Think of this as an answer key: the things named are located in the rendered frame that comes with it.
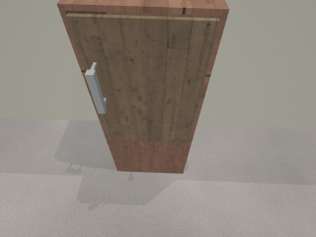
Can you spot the cupboard door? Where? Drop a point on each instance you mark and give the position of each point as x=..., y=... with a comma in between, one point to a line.
x=151, y=69

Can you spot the handle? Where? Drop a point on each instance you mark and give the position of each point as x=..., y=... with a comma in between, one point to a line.
x=95, y=89

